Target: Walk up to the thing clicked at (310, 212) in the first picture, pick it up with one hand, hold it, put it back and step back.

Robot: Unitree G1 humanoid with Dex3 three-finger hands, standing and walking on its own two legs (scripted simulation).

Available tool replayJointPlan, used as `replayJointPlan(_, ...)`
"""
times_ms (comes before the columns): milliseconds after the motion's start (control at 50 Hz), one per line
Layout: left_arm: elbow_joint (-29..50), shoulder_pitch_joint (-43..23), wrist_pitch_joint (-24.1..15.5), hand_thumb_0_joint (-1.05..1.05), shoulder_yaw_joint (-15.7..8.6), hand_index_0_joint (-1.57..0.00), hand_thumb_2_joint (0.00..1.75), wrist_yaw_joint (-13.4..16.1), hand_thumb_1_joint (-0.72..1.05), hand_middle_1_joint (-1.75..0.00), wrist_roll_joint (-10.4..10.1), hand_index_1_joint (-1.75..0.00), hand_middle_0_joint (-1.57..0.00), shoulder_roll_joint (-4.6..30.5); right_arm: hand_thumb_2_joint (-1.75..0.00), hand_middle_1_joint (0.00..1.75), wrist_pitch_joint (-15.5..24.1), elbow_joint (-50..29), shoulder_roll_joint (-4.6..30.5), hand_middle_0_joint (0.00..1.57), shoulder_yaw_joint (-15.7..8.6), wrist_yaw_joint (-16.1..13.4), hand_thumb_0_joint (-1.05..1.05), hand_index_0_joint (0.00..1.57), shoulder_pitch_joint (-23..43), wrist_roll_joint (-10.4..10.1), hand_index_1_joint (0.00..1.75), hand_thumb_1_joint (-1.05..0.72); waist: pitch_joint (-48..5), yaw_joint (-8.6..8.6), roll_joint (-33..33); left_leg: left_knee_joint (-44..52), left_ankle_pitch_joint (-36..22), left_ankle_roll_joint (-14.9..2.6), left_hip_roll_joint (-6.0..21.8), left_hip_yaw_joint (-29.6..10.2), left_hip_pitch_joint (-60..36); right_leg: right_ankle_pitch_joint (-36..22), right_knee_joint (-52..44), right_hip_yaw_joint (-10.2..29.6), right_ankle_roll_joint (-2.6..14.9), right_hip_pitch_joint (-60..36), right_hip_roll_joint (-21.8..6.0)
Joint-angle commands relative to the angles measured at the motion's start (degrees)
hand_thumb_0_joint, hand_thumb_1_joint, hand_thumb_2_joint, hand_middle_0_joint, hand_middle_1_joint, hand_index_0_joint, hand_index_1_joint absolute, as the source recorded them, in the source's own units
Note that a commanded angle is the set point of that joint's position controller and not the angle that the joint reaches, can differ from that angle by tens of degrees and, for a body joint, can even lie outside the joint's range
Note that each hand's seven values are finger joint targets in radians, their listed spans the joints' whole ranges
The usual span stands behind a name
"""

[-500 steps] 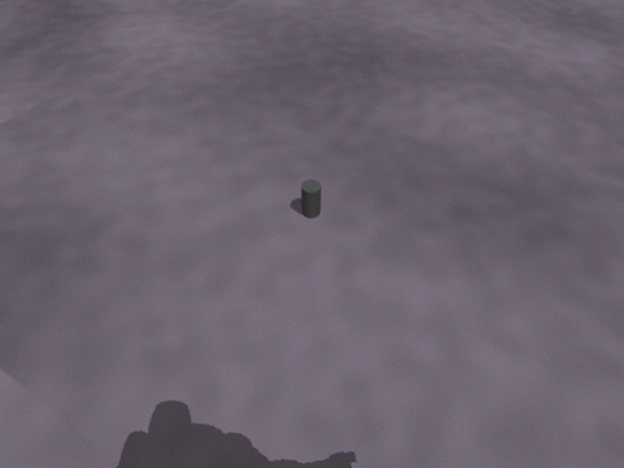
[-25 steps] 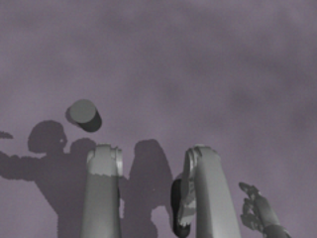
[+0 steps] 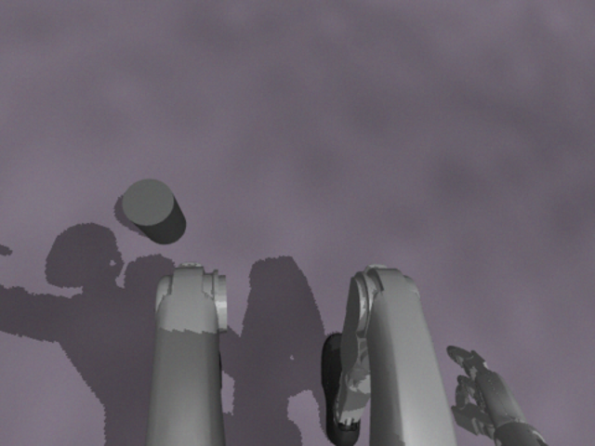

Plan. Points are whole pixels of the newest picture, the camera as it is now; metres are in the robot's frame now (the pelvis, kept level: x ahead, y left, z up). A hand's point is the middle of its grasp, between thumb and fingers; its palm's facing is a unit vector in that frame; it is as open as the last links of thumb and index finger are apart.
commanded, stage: go down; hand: left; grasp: from the side
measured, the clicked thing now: (158, 214) +0.45 +0.25 -0.30
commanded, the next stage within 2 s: approach in 0.14 s
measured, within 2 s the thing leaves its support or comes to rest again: neither
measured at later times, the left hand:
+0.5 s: hand out of the picture +0.36 +0.43 -0.04, palm faces +0.28 -0.96 -0.03, open 17.6 cm
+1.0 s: hand (109, 223) +0.41 +0.31 -0.23, palm faces +0.14 -0.99 +0.05, open 17.6 cm
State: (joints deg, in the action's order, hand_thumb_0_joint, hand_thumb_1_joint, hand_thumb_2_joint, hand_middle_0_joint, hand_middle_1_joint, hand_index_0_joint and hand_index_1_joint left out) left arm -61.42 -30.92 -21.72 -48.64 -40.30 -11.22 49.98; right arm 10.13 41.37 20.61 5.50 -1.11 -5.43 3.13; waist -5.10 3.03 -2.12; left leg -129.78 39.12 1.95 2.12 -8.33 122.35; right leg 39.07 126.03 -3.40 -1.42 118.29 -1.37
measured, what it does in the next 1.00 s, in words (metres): lowers itself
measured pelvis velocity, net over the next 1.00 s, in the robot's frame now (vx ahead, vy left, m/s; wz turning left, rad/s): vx -0.01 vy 0.02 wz -0.13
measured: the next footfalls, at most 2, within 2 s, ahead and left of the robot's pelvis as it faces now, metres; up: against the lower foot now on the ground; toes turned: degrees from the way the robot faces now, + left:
none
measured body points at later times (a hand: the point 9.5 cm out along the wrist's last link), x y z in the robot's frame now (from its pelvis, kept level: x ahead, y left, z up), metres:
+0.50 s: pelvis +0.00 +0.01 -0.03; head +0.21 +0.09 +0.36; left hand +0.34 +0.48 -0.03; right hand +0.16 -0.27 -0.12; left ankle +0.09 +0.14 -0.34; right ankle +0.10 -0.13 -0.34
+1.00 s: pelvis -0.01 +0.02 -0.09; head +0.23 +0.15 +0.27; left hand +0.39 +0.36 -0.23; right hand +0.16 -0.25 -0.14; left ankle +0.08 +0.14 -0.34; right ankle +0.10 -0.13 -0.34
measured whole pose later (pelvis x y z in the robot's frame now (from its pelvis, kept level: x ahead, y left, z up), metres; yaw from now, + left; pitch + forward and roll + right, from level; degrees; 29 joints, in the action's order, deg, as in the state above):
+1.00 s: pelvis -0.01 +0.02 -0.09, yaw -7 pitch +17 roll -14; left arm -78.3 -33.4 -51.6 -40.1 -29.5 -12.1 46.4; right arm 5.0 36.5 21.0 21.7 3.7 7.8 14.9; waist 11.1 10.7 -12.0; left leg -150.2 41.2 1.7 1.6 -17.8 128.2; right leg 37.5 139.3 -8.9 -3.5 120.9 2.4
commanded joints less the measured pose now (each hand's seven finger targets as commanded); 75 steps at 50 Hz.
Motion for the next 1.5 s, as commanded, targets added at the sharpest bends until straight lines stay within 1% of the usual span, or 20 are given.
replayJointPlan(0,10.50,-8.91,-3.59,0.00,-3.82,-0.03,0.08,-0.11,-0.51,-0.05,-2.01,-0.06,-0.04,24.90,-0.91,0.30,1.04,-2.55,13.43,0.20,-4.82,-0.98,0.00,0.20,-7.16,-0.30,0.30,-0.92,-33.95,-2.40,13.38,16.49,-7.91,-3.14,-0.42,5.30,-25.51,-6.58,-12.41,-2.45,3.42,-16.11,1.78)
replayJointPlan(160,12.45,-10.64,-3.87,0.00,-4.23,-0.03,0.07,0.03,-0.50,-0.06,-1.88,-0.07,-0.04,26.39,-0.91,0.30,0.77,-2.98,13.91,0.20,-4.91,-0.76,0.00,0.20,-6.45,-0.36,0.30,-0.92,-33.67,-2.42,15.26,17.16,-4.10,-3.02,-0.27,4.36,-26.13,-3.88,-11.78,-2.96,3.47,-13.40,1.88)
replayJointPlan(220,11.83,-10.12,-3.89,0.00,-4.08,-0.03,0.13,-0.14,-0.51,-0.10,-2.09,-0.13,-0.06,25.80,-0.91,0.30,0.53,-2.67,14.21,0.20,-4.60,-0.67,0.00,0.20,-6.79,-0.25,0.30,-0.94,-33.86,-2.12,16.74,16.99,-6.71,-2.57,-0.12,3.68,-27.76,-5.96,-10.33,-3.17,3.65,-12.64,1.68)
replayJointPlan(240,11.39,-9.93,-3.98,0.00,-4.56,-0.05,0.05,-0.15,-0.59,-0.06,-2.32,-0.09,-0.08,25.74,-0.91,0.30,0.47,-2.81,14.15,0.20,-4.69,-0.69,0.00,0.20,-6.77,-0.37,0.30,-0.92,-33.80,-2.17,15.59,16.40,-7.03,-2.69,-0.23,3.89,-27.32,-6.12,-10.61,-3.19,3.57,-12.41,1.77)
replayJointPlan(300,6.53,-8.91,-5.08,0.00,-2.89,-0.06,0.02,-0.63,-0.61,-0.08,-3.20,-0.10,-0.09,21.76,-0.91,0.30,0.69,-3.02,13.89,0.20,-3.88,-0.45,0.00,0.20,-5.70,-0.23,0.30,-0.92,-28.85,-0.32,12.90,15.41,-4.39,-2.96,-0.08,3.14,-23.70,-4.22,-9.99,-3.80,3.42,-10.42,2.00)
replayJointPlan(460,-3.18,-10.63,-14.08,0.00,-0.36,-0.06,0.02,-2.16,-0.57,-0.07,-6.39,-0.09,-0.08,17.00,-0.90,0.30,1.87,-5.09,15.13,0.20,-0.86,0.39,0.00,0.20,-2.51,1.76,0.30,-0.91,-26.03,3.24,8.40,8.69,-5.43,-2.85,0.14,2.85,-19.02,-5.15,-7.02,-5.45,2.98,-10.86,3.01)
replayJointPlan(500,-1.44,-13.93,-16.87,0.00,-1.57,-0.06,0.02,-1.64,-0.57,-0.07,-6.06,-0.08,-0.08,21.23,-0.90,0.30,1.58,-5.16,15.71,0.20,-0.01,0.60,0.00,0.20,-1.43,2.73,0.30,-0.91,-27.04,2.55,11.09,7.42,-5.62,-2.61,0.30,2.93,-19.71,-5.38,-5.89,-5.61,3.03,-10.69,3.23)
replayJointPlan(540,-5.05,-12.35,-18.42,0.00,-0.32,-0.06,0.03,-1.17,-0.56,-0.07,-5.61,-0.08,-0.08,19.60,-0.90,0.30,1.24,-5.75,16.04,0.20,1.15,1.00,0.00,0.20,-0.40,3.72,0.30,-0.90,-26.50,3.13,11.59,6.16,-5.73,-2.33,0.56,2.79,-19.52,-5.61,-4.75,-6.19,3.03,-10.99,3.48)
replayJointPlan(560,-3.93,-13.18,-19.65,0.00,-0.95,-0.06,0.04,-0.75,-0.57,-0.08,-5.17,-0.09,-0.08,21.76,-0.90,0.30,0.93,-5.89,16.36,0.20,1.65,1.19,0.00,0.20,0.17,4.21,0.30,-0.90,-27.24,2.92,12.43,5.77,-5.53,-2.23,0.67,2.71,-19.61,-5.64,-4.29,-6.39,3.01,-11.76,3.61)
replayJointPlan(580,-2.90,-14.14,-20.89,0.00,-1.81,-0.05,0.05,-0.19,-0.56,-0.07,-4.73,-0.09,-0.08,23.93,-0.90,0.30,0.50,-5.75,16.64,0.20,2.17,1.26,0.00,0.20,0.84,4.72,0.30,-0.90,-27.61,2.67,14.32,5.47,-5.35,-2.13,0.74,2.69,-20.14,-5.56,-3.70,-6.52,3.02,-11.77,3.68)
replayJointPlan(700,-3.45,-13.90,-26.83,0.00,-1.64,-0.05,0.06,2.90,-0.57,-0.09,-3.55,-0.11,-0.07,24.00,-0.91,0.30,-2.15,-5.97,18.25,0.20,5.35,1.95,0.00,0.20,4.56,7.94,0.30,-0.92,-27.86,4.16,20.80,2.81,-9.07,-0.83,1.66,0.67,-24.67,-9.06,0.71,-8.43,3.01,-11.51,4.14)
replayJointPlan(800,-7.13,-11.97,-29.67,0.00,4.96,-0.05,0.07,5.69,-0.60,-0.11,-2.11,-0.12,-0.07,15.62,-0.91,0.30,-3.78,-5.92,18.77,0.20,7.11,2.46,0.00,0.20,7.30,9.94,0.30,-0.93,-22.77,7.25,21.88,1.24,-8.97,-0.20,1.96,-0.82,-23.76,-9.73,2.36,-10.30,3.01,-9.07,4.50)
replayJointPlan(880,-8.89,-12.03,-32.57,0.00,8.40,-0.07,0.02,8.87,-0.61,-0.09,-2.55,-0.10,-0.07,10.76,-0.91,0.30,-4.45,-6.50,19.02,0.20,8.63,3.20,0.00,0.20,9.32,10.98,0.30,-0.94,-20.04,9.09,18.97,-1.05,-8.01,-0.38,2.04,-1.88,-21.30,-10.10,2.80,-11.48,2.59,-9.94,4.82)
replayJointPlan(920,-7.36,-12.63,-34.64,0.00,7.18,-0.07,0.00,11.19,-0.61,-0.09,-2.59,-0.09,-0.07,13.01,-0.91,0.30,-4.84,-6.74,19.52,0.20,9.60,3.54,0.00,0.20,10.33,11.59,0.30,-0.95,-20.38,9.01,18.10,-2.06,-8.10,-0.52,2.02,-2.35,-20.37,-10.59,3.06,-11.86,2.34,-11.60,5.02)
replayJointPlan(1040,-6.65,-10.81,-39.18,0.00,5.68,-0.07,0.03,18.98,-0.61,-0.09,-0.88,-0.09,-0.07,12.68,-0.91,0.30,-6.42,-7.47,19.71,0.20,11.42,4.95,0.00,0.20,11.40,13.68,0.30,-0.94,-19.17,8.64,20.39,-2.58,-9.72,0.09,2.07,-3.30,-20.54,-12.38,4.20,-13.13,2.17,-13.67,5.53)
replayJointPlan(1080,-8.09,-10.78,-40.01,0.00,8.20,-0.06,0.04,20.87,-0.61,-0.09,0.10,-0.09,-0.06,8.75,-0.91,0.30,-7.05,-7.76,19.73,0.20,11.56,5.34,0.00,0.20,11.99,14.51,0.30,-0.94,-16.97,10.24,20.90,-2.41,-9.86,0.30,2.24,-3.69,-20.42,-12.75,4.59,-13.55,2.20,-12.82,5.43)
replayJointPlan(1240,-8.68,-10.69,-41.75,0.00,15.27,-0.06,0.03,24.73,-0.57,-0.07,1.34,-0.06,-0.05,3.16,-0.91,0.30,-7.96,-10.07,20.57,0.20,12.44,6.80,0.00,0.20,13.73,15.31,0.30,-0.93,-12.13,13.20,17.97,-2.25,-3.67,-0.03,2.09,-5.44,-17.33,-9.81,3.80,-15.31,1.84,-11.55,5.76)
replayJointPlan(1280,-9.44,-11.05,-42.50,0.00,14.36,-0.05,0.04,26.05,-0.57,-0.07,0.77,-0.06,-0.05,4.08,-0.91,0.30,-8.09,-10.13,21.22,0.20,12.61,7.04,0.00,0.20,13.55,15.37,0.30,-0.93,-11.68,13.67,16.59,-2.40,-2.27,-0.13,2.08,-6.22,-16.75,-8.93,3.96,-15.73,1.69,-11.46,5.92)
replayJointPlan(1340,-10.55,-12.21,-43.71,0.00,15.61,-0.05,0.04,27.94,-0.57,-0.06,0.92,-0.06,-0.05,3.65,-0.90,0.30,-8.15,-10.49,20.92,0.20,13.44,7.35,0.00,0.20,14.27,15.80,0.30,-0.93,-10.05,13.97,14.94,-3.23,-1.23,-0.50,1.92,-6.29,-15.11,-8.45,3.53,-15.61,1.50,-11.76,6.20)
replayJointPlan(1480,-12.97,-12.57,-45.96,0.00,16.72,-0.05,0.10,32.63,-0.49,-0.08,3.77,-0.08,-0.05,4.53,-0.90,0.30,-9.16,-10.97,21.32,0.20,14.54,7.90,0.00,0.20,14.84,17.05,0.30,-0.91,-7.29,14.43,16.76,-1.73,0.20,0.11,2.49,-7.96,-16.34,-7.66,4.19,-16.48,1.62,-10.76,6.50)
